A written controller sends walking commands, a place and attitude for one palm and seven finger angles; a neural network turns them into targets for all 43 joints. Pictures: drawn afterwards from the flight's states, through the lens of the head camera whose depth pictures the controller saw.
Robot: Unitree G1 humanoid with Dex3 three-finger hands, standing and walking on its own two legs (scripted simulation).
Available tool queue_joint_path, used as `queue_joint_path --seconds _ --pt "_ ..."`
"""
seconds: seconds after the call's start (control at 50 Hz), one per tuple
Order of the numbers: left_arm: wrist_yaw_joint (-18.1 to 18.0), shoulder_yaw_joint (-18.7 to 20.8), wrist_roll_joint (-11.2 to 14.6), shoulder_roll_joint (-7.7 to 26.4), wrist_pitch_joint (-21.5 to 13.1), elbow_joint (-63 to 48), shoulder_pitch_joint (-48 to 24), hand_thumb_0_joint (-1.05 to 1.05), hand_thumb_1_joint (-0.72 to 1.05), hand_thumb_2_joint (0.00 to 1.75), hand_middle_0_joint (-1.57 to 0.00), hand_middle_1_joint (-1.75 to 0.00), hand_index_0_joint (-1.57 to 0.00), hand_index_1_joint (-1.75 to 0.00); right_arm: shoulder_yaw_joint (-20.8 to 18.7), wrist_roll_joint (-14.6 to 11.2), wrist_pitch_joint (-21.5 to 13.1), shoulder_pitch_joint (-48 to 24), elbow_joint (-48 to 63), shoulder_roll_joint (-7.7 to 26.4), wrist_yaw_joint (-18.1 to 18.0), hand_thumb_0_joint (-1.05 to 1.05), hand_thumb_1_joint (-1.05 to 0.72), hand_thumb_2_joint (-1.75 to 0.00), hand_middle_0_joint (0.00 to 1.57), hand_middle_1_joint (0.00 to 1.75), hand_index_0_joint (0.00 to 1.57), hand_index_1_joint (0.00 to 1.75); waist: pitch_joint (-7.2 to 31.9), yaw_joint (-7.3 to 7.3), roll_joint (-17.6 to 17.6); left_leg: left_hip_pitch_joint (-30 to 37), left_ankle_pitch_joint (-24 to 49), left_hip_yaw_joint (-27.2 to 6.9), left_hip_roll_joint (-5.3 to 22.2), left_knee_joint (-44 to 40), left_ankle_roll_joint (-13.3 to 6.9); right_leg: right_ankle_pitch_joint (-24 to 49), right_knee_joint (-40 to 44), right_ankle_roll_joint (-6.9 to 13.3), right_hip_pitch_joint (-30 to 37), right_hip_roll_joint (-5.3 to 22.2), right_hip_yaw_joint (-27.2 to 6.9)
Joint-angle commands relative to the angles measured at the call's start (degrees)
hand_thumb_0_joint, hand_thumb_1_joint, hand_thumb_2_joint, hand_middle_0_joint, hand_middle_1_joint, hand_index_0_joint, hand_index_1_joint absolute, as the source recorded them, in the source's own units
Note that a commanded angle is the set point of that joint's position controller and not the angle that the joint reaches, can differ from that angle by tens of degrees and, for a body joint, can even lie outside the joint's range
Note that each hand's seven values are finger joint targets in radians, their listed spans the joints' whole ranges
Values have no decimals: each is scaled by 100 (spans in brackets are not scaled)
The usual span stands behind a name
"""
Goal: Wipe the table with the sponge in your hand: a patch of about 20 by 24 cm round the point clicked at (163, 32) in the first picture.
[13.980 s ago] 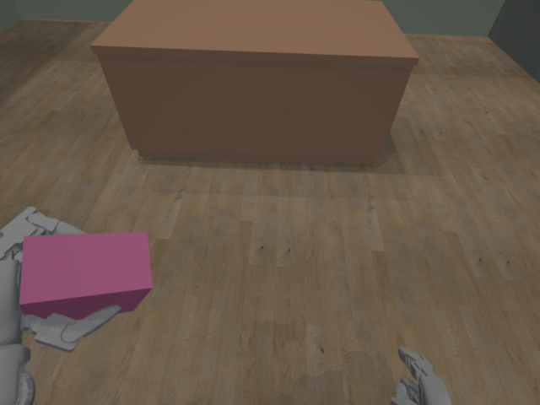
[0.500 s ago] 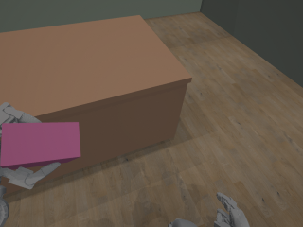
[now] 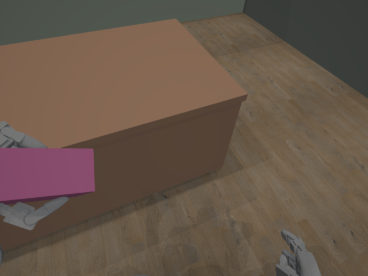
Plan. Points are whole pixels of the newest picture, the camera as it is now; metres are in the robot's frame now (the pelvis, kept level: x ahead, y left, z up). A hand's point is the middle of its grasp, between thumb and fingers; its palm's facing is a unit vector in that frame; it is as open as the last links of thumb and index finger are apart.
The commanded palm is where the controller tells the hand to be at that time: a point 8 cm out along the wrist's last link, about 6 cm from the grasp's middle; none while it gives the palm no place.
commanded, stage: shuffle to correct the standing spot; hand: left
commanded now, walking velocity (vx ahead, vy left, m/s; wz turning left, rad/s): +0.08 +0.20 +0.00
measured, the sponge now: (58, 176) +0.23 +0.22 +0.16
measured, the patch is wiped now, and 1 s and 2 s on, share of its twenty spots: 0.00 0.00 0.00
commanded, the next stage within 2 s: none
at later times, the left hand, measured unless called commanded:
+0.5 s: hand out of the picture +0.20 +0.32 +0.19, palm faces +0.40 -0.80 -0.44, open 10.5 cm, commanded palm +0.15 +0.37 +0.19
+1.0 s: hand out of the picture +0.19 +0.44 +0.19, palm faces +0.42 -0.78 -0.46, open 10.5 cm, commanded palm +0.13 +0.48 +0.19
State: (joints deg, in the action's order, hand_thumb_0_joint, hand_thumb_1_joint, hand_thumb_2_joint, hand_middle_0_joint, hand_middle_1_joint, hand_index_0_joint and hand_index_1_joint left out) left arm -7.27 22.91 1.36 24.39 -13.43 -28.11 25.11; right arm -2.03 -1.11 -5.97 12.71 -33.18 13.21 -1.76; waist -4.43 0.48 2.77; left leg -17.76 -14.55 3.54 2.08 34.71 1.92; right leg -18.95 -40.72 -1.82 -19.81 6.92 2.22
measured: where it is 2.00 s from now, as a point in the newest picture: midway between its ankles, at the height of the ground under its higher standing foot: outside the picture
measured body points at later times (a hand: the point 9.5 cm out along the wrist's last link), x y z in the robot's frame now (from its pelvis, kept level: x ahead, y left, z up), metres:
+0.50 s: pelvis -0.01 +0.09 +0.00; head +0.00 +0.08 +0.45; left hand +0.17 +0.37 +0.21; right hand +0.17 -0.13 -0.08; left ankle +0.04 +0.16 -0.72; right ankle +0.00 +0.00 -0.72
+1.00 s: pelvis -0.02 +0.19 +0.00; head +0.00 +0.19 +0.45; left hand +0.16 +0.48 +0.21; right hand +0.15 -0.02 -0.10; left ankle +0.01 +0.31 -0.69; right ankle -0.01 +0.07 -0.72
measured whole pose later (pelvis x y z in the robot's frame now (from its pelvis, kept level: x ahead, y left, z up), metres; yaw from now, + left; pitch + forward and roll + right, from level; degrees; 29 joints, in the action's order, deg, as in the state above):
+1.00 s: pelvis -0.02 +0.19 +0.00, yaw +2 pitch -1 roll +1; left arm -8.1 21.7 1.7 22.6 -13.6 -30.0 27.5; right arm 0.3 -0.6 -5.9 12.4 -36.3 10.8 0.7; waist -3.3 -0.3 -0.6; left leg -25.6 -22.4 2.3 0.1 51.4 1.1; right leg -20.4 -38.7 -0.3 -17.0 4.1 4.8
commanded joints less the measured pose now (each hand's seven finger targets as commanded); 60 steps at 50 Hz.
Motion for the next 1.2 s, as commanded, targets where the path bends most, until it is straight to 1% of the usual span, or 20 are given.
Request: queue_joint_path --seconds 0.0,0.04,0.1,0.14,0.18,0.22,0.28,0.4,0.42,0.46,0.48,0.58,0.68,0.74,0.86,0.9,0.92,1.04,1.12,1.18 --pt "-109 615 46 782 -374 -1288 -386 0 10 130 -120 -160 -120 -160 -112 4 -495 -464 912 619 28 0 -90 -90 20 30 20 30 786 66 -1755 -301 1005 -813 829 -1172 -779 -458 -394 66 544 -546 381" --pt "-147 504 -6 650 -391 -1350 -270 0 10 130 -120 -160 -120 -160 -71 27 -524 -394 871 616 117 0 -90 -90 20 30 20 30 1046 91 -1230 -419 1162 -476 559 -484 -581 747 762 168 1183 -381 198" --pt "-220 661 66 932 -333 -1169 -367 0 10 130 -120 -160 -120 -160 -124 46 -378 -483 849 538 201 0 -90 -90 20 30 20 30 883 72 1319 -1028 -546 -2 -172 1318 -39 1552 1888 1021 1077 1417 -2260" --pt "-280 693 30 913 -286 -1258 -605 0 10 130 -120 -160 -120 -160 -12 80 -277 -529 753 400 182 0 -90 -90 20 30 20 30 790 -9 1031 -728 -1151 -631 251 838 -174 1530 1576 1024 652 1623 -1949" --pt "-230 649 41 806 -242 -1393 -683 0 10 130 -120 -160 -120 -160 10 53 -195 -422 660 388 117 0 -90 -90 20 30 20 30 1010 -193 -233 433 239 -232 -127 -628 -133 1180 350 426 199 478 -511" --pt "-124 591 56 743 -308 -1413 -416 0 10 130 -120 -160 -120 -160 -119 25 -292 -381 838 556 74 0 -90 -90 20 30 20 30 1268 -101 -2201 725 1128 -1715 1104 -1603 -720 -1303 -1569 -8 -462 -540 262" --pt "-169 462 23 612 -283 -1486 -566 0 10 130 -120 -160 -120 -160 -148 62 -396 -434 723 553 102 0 -90 -90 20 30 20 30 1040 -117 -1242 941 1547 -1815 1203 -1460 -1170 -1124 -1942 98 -879 -408 88" --pt "-223 502 82 749 -81 -1284 -73 0 10 130 -120 -160 -120 -160 46 98 -387 -592 747 624 83 0 -90 -90 20 30 20 30 1136 84 -1302 48 1003 -869 737 -1135 -739 190 1039 132 1022 -461 495" --pt "-211 404 75 648 -80 -1179 -118 0 10 130 -120 -160 -120 -160 78 104 -317 -609 775 572 80 0 -90 -90 20 30 20 30 1067 97 -1017 -591 279 -795 594 -905 -566 607 1623 230 1678 -234 315" --pt "-264 653 53 969 -133 -856 -278 0 10 130 -120 -160 -120 -160 21 146 -148 -545 891 508 123 0 -90 -90 20 30 20 30 777 34 814 -1935 -1309 -286 -177 1267 -155 -80 2636 1176 1758 1858 -2666" --pt "-233 443 146 632 -115 -599 -288 0 10 130 -120 -160 -120 -160 -132 84 -117 -350 749 693 148 0 -90 -90 20 30 20 30 605 3 1145 -1886 -1085 -666 -79 2418 -33 -323 2857 1338 1152 2191 -3068" --pt "-248 460 40 721 -286 -962 -307 0 10 130 -120 -160 -120 -160 17 79 -54 -551 642 438 66 0 -90 -90 20 30 20 30 645 -43 466 -1229 -445 -482 329 1789 -56 1486 2085 866 750 1309 -799" --pt "-327 498 8 904 -211 -1715 -490 0 10 130 -120 -160 -120 -160 -95 89 -252 -479 708 385 -69 0 -90 -90 20 30 20 30 836 -16 -167 577 108 417 -268 -596 -81 254 1425 513 301 723 -391" --pt "-283 626 25 893 -340 -1847 -469 0 10 130 -120 -160 -120 -160 -240 15 -411 -360 841 735 -72 0 -90 -90 20 30 20 30 1164 8 -1720 644 1573 -1251 971 -1159 -664 -567 -855 2 -80 -500 481" --pt "-243 662 61 740 -341 -1526 100 0 10 130 -120 -160 -120 -160 -110 24 -511 -425 646 619 87 0 -90 -90 20 30 20 30 1278 70 -1193 -224 1273 -625 640 -268 -615 521 1171 167 1182 -382 280" --pt "-276 790 96 949 -271 -1037 151 0 10 130 -120 -160 -120 -160 -104 24 -418 -449 733 498 154 0 -90 -90 20 30 20 30 1013 33 1078 -1683 -721 59 -216 1455 -87 1381 2017 952 1666 1525 -2456" --pt "-269 667 167 795 -234 -1050 54 0 10 130 -120 -160 -120 -160 -193 2 -340 -443 677 589 188 0 -90 -90 20 30 20 30 711 68 1430 -1874 -1069 -379 -12 2223 -21 1623 2149 1235 1432 1889 -2746" --pt "-254 560 28 702 -245 -1124 -310 0 10 130 -120 -160 -120 -160 -5 49 -155 -513 561 293 38 0 -90 -90 20 30 20 30 907 -92 165 464 191 270 -249 -479 -100 866 952 464 240 606 -351" --pt "-189 460 54 717 -317 -1308 -571 0 10 130 -120 -160 -120 -160 -147 45 -381 -351 666 570 -47 0 -90 -90 20 30 20 30 901 -200 -2136 489 -383 -2289 1340 -2008 -1041 -1732 -2155 63 -845 -563 242" --pt "-252 424 23 684 -322 -1758 -669 0 10 130 -120 -160 -120 -160 -136 49 -495 -515 604 496 12 0 -90 -90 20 30 20 30 1001 -98 -1469 712 337 -1705 1137 -1660 -1258 -1070 -2061 120 -932 -307 101"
